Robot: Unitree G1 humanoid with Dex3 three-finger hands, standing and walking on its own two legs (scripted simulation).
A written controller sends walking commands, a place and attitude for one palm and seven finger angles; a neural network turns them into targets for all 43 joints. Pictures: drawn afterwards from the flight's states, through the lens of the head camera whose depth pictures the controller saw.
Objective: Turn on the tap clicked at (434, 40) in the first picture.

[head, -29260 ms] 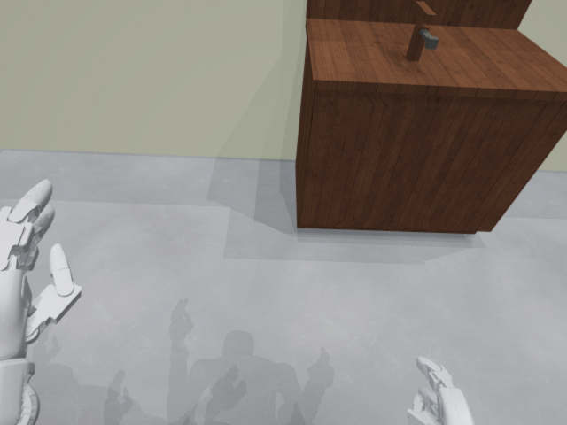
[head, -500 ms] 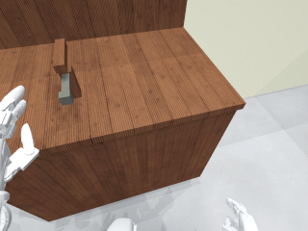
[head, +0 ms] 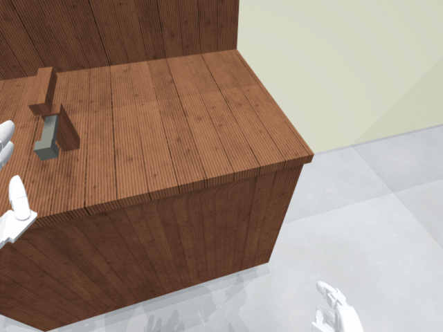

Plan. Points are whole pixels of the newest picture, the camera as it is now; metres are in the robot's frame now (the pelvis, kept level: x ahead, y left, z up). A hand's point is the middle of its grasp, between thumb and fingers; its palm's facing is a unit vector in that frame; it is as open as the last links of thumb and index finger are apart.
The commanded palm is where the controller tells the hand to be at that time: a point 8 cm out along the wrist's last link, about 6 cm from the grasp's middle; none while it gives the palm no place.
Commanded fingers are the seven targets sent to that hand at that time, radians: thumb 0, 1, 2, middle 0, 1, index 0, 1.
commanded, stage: shuffle to correct the standing spot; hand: left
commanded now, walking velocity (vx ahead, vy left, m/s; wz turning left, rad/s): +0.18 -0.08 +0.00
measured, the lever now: (46, 149) +0.39 +0.36 +0.12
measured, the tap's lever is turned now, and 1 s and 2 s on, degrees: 0 0 0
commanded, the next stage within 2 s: come to a stop and stand still in 0.14 s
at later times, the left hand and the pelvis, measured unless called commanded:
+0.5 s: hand (123, 184) +0.26 +0.16 +0.19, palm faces +0.44 -0.77 -0.46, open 7.4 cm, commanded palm +0.20 +0.19 +0.19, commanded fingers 0.00 0.90 0.90 -0.20 -0.30 -0.20 -0.30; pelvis +0.05 -0.09 +0.01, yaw +3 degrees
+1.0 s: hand (52, 162) +0.26 +0.23 +0.23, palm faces +0.56 -0.69 -0.45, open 7.4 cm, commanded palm +0.18 +0.22 +0.19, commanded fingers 0.00 0.90 0.90 -0.20 -0.30 -0.20 -0.30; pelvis +0.03 -0.06 +0.01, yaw +2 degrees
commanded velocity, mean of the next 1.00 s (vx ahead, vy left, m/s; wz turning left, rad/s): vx -0.01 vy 0.08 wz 0.00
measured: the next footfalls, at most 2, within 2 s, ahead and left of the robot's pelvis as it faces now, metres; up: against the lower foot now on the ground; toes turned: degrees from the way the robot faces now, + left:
left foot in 0.22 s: +0.06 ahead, +0.06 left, +0.00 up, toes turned +4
left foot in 0.90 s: +0.08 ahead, +0.07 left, +0.00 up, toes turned +1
